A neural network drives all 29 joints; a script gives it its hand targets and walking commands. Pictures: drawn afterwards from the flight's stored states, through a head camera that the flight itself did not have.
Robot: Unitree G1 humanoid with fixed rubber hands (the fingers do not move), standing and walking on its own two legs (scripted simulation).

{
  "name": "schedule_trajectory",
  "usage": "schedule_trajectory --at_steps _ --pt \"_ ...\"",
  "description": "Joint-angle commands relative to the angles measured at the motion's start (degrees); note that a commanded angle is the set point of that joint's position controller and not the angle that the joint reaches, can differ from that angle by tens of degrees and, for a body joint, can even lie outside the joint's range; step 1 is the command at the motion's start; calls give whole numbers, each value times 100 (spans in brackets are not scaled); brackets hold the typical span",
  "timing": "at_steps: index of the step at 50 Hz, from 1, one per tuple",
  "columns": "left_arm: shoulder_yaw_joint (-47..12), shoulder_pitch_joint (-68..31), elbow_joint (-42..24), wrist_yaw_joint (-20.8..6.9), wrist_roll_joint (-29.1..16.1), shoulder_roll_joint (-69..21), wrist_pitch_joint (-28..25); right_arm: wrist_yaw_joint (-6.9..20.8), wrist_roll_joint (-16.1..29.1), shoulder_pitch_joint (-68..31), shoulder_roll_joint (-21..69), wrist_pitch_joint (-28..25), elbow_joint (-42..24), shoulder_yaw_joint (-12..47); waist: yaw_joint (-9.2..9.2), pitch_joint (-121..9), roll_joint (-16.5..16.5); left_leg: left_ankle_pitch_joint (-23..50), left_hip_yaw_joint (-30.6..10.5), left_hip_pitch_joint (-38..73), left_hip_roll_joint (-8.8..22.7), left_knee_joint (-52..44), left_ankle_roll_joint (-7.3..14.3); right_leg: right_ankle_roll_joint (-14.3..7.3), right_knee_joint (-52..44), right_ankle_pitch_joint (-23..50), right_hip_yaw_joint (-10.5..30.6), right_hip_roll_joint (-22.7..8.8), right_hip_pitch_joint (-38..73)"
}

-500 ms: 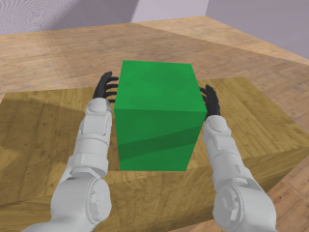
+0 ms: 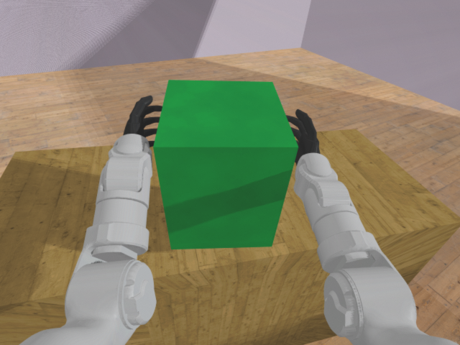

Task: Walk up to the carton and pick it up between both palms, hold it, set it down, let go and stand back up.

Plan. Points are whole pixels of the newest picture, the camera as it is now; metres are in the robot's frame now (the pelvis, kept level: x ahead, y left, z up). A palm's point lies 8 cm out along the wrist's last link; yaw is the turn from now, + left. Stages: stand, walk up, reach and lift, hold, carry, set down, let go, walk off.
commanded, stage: reach and lift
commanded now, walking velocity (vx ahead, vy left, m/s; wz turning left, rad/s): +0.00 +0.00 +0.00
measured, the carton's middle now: (221, 165) +0.43 +0.01 +0.15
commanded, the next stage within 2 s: hold in 1.46 s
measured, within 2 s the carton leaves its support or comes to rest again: neither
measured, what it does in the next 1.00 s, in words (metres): stands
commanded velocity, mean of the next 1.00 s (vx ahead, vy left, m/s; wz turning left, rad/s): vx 0.00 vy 0.00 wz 0.00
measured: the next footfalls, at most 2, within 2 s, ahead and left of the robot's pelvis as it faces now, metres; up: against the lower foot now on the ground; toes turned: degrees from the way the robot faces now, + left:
none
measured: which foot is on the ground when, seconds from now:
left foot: down 0.00-1.00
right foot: down 0.00-1.00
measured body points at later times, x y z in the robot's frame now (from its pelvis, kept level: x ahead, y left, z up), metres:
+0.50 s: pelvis +0.00 +0.01 +0.00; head -0.06 +0.03 +0.45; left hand +0.41 +0.15 +0.25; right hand +0.40 -0.15 +0.24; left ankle +0.04 +0.11 -0.75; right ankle +0.00 -0.11 -0.75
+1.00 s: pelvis +0.01 +0.00 +0.00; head -0.07 +0.02 +0.44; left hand +0.40 +0.15 +0.27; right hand +0.39 -0.14 +0.27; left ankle +0.04 +0.11 -0.75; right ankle +0.00 -0.11 -0.75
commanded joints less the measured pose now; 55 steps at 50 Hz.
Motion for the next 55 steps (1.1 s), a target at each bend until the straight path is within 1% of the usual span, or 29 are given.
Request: schedule_trajectory --at_steps 1,5,11,17,21,26,32,40,43,50,55 --pt "-2138 -3454 -442 -791 -673 -3438 -82 469 404 -4188 3059 -85 -1115 1344 -226 -2057 414 570 -177 1198 -270 -40 -73 309 -163 799 166 244 -108" --pt "-2174 -3391 -616 -779 -676 -3473 104 460 614 -4267 2986 34 -1220 1461 -221 -2000 451 725 -222 1285 -243 -29 -127 287 -175 733 143 292 -110" --pt "-2261 -3362 -942 -717 -695 -3528 351 472 954 -4410 2933 181 -1478 1713 -149 -1959 467 908 -263 1397 -197 -9 -176 245 -188 615 132 370 -167" --pt "-2364 -3404 -1164 -662 -742 -3566 543 471 1174 -4496 2938 340 -1663 1863 -125 -1975 478 803 -280 1394 -171 -21 -175 223 -202 477 167 405 -235" --pt "-2392 -3457 -1222 -670 -768 -3557 635 436 1251 -4528 2981 455 -1718 1908 -146 -1963 466 644 -267 1317 -187 -38 -148 238 -211 430 208 398 -249" --pt "-2428 -3483 -1319 -720 -823 -3529 708 342 1380 -4573 3083 598 -1904 2037 -176 -2080 419 673 -257 1249 -242 3 -118 284 -186 658 271 384 -128" --pt "-2389 -3385 -1427 -847 -824 -3418 776 161 1586 -4517 3177 798 -2165 2276 -191 -2121 323 850 -246 1171 -333 58 -97 380 -135 1159 337 380 160" --pt "-2463 -3334 -1711 -987 -856 -3385 879 -26 1882 -4474 3219 1030 -2588 2554 -203 -2187 347 1186 -267 1206 -384 134 -154 430 -90 1580 362 417 345" --pt "-2509 -3367 -1780 -1009 -875 -3383 925 -61 1952 -4469 3200 1119 -2651 2591 -214 -2117 379 1175 -276 1196 -382 127 -177 421 -108 1510 364 430 302" --pt "-2479 -3589 -1681 -1036 -877 -3391 1016 -54 1936 -4558 3124 1291 -2462 2428 -235 -1916 441 850 -279 1082 -339 26 -198 365 -178 1001 359 444 124" --pt "-2454 -3801 -1579 -1017 -923 -3403 1022 -25 1952 -4718 3119 1362 -2333 2346 -217 -2009 475 744 -289 1006 -318 -5 -194 337 -176 850 375 452 83"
